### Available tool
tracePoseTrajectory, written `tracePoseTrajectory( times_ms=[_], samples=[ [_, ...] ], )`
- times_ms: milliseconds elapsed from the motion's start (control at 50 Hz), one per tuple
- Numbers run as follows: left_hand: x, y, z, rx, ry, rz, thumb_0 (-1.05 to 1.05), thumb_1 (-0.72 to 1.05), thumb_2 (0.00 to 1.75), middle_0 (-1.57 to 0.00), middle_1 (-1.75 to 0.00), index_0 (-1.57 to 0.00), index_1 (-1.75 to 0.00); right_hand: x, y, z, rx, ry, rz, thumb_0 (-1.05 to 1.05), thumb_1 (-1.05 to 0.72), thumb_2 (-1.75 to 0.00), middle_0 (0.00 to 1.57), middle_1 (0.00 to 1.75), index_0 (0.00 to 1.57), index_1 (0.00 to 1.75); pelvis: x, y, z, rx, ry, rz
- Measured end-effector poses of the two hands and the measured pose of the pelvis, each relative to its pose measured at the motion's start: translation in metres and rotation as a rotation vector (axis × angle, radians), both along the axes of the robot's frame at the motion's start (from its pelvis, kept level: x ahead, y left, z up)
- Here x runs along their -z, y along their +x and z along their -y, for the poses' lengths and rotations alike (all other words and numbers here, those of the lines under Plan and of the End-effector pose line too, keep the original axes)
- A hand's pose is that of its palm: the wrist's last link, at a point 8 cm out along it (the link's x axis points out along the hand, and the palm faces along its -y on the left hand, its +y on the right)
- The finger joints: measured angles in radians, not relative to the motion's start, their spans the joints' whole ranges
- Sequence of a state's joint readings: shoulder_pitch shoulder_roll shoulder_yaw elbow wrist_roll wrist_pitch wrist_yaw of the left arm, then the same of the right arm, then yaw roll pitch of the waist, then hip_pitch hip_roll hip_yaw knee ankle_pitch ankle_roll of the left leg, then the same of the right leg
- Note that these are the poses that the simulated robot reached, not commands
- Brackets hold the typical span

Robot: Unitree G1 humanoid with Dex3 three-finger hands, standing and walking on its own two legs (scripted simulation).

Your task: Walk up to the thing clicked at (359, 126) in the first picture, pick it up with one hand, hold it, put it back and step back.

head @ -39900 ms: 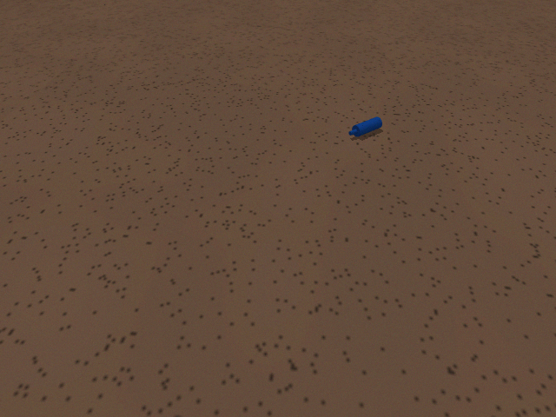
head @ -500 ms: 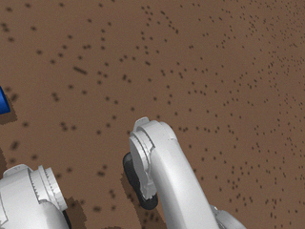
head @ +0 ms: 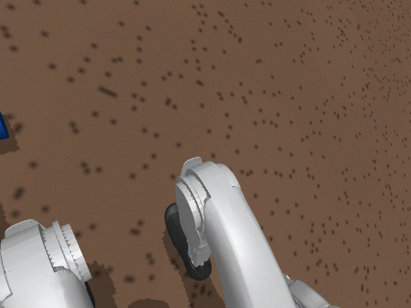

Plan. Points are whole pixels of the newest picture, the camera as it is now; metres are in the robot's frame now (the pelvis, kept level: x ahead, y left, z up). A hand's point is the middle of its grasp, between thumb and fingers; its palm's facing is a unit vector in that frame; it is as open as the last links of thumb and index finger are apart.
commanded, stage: open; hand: left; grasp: from above
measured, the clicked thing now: out of the picture +0.49 +0.32 -0.27
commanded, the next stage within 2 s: withdraw in 0.26 s
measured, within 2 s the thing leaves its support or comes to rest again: neither
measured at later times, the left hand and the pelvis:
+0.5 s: hand out of the picture +0.47 +0.30 -0.23, palm faces -0.43 -0.11 -0.90, open 13.0 cm; pelvis +0.00 +0.00 +0.00, yaw +0 degrees
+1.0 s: hand out of the picture +0.45 +0.32 -0.05, palm faces -0.45 -0.10 -0.89, open 13.2 cm; pelvis +0.00 -0.01 +0.07, yaw +7 degrees
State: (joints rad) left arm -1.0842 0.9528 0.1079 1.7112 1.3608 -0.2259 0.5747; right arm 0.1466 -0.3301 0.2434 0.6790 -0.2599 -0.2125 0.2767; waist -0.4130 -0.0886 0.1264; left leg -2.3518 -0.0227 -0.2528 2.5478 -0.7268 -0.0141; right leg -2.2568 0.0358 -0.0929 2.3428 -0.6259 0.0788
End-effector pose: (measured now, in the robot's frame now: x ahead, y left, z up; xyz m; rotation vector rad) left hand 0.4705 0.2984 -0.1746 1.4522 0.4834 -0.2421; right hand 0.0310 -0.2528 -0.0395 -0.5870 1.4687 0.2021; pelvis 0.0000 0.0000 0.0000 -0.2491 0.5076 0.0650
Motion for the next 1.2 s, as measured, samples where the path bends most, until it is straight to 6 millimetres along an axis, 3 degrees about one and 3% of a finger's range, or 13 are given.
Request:
tracePoseTrajectory(
  times_ms=[540,620,720,880,960,1080,1200],
  samples=[
    [-0.007,0.003,-0.003,-0.005,0.004,0.045,0.00,-0.34,0.89,-0.23,-0.87,-0.23,-0.87,-0.001,-0.006,0.001,0.005,-0.009,0.002,0.00,-0.91,-0.90,0.21,0.30,0.21,0.30,0.001,-0.002,0.001,0.002,0.002,0.006],
    [-0.027,0.009,-0.012,-0.045,0.025,0.122,0.00,-0.37,0.90,-0.22,-0.88,-0.22,-0.88,-0.001,-0.004,0.003,0.035,0.004,-0.001,0.00,-0.91,-0.90,0.21,0.30,0.21,0.30,-0.002,0.001,0.002,0.000,0.008,-0.023],
    [-0.068,0.010,-0.022,-0.094,0.075,0.159,0.00,-0.39,0.91,-0.19,-0.90,-0.19,-0.90,0.003,0.009,0.007,0.100,0.036,0.014,0.00,-0.91,-0.90,0.21,0.30,0.21,0.30,-0.012,0.007,0.003,-0.012,0.025,-0.083],
    [-0.148,0.004,-0.025,-0.128,0.101,0.077,0.00,-0.39,0.92,-0.20,-0.89,-0.20,-0.89,0.001,0.045,0.014,0.162,0.075,0.100,0.00,-0.91,-0.90,0.20,0.30,0.21,0.30,-0.045,0.003,0.006,-0.044,0.069,-0.111],
    [-0.176,-0.004,-0.020,-0.123,0.079,0.009,0.00,-0.37,0.91,-0.22,-0.87,-0.21,-0.88,-0.008,0.058,0.018,0.164,0.068,0.146,0.00,-0.92,-0.90,0.20,0.30,0.21,0.30,-0.061,-0.002,0.009,-0.056,0.089,-0.104],
    [-0.183,-0.019,-0.009,-0.059,0.045,-0.061,0.00,-0.35,0.90,-0.25,-0.84,-0.23,-0.86,-0.021,0.059,0.030,0.145,0.012,0.171,0.00,-0.92,-0.90,0.20,0.30,0.21,0.30,-0.072,-0.010,0.014,-0.068,0.109,-0.088],
    [-0.161,-0.028,-0.004,0.011,0.031,-0.054,0.00,-0.34,0.89,-0.26,-0.84,-0.25,-0.85,-0.019,0.047,0.040,0.123,-0.049,0.143,0.00,-0.91,-0.90,0.20,0.30,0.20,0.30,-0.063,-0.013,0.017,-0.067,0.113,-0.080]
  ],
)
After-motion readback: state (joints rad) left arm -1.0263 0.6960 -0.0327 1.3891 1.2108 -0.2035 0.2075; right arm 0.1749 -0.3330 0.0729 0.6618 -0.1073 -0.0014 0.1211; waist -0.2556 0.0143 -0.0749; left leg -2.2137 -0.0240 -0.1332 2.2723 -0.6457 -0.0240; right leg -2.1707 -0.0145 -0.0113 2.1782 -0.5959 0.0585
